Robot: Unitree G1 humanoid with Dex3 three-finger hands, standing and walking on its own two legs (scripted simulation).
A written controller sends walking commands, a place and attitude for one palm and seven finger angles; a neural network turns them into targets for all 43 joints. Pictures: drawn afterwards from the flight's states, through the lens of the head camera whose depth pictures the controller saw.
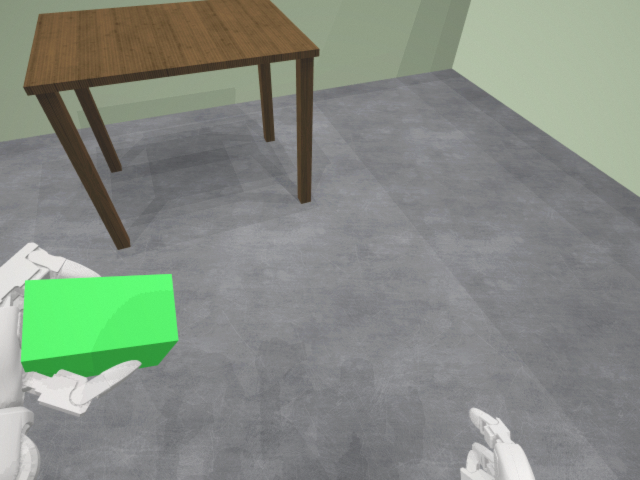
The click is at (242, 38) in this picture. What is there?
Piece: table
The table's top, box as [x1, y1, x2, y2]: [23, 0, 318, 95]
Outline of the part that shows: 318,48 269,0 203,0 39,14 23,87 28,95 317,56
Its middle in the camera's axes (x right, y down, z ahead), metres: -0.55 -0.75 +1.42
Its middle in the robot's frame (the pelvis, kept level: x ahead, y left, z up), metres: +1.54 +0.64 -0.07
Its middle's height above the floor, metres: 0.70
